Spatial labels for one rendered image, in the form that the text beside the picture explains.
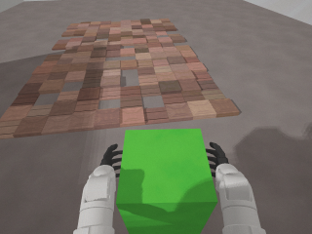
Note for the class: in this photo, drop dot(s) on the right robot hand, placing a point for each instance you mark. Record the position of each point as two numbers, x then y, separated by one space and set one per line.
219 158

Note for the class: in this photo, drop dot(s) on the left robot hand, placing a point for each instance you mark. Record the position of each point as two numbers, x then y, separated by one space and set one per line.
109 154

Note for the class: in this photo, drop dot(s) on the robot left forearm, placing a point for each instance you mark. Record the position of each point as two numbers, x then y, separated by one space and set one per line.
97 203

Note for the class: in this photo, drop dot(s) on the robot right forearm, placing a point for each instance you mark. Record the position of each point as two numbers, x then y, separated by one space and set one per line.
236 201

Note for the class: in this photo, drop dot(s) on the carton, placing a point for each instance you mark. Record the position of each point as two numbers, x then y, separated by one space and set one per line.
165 182

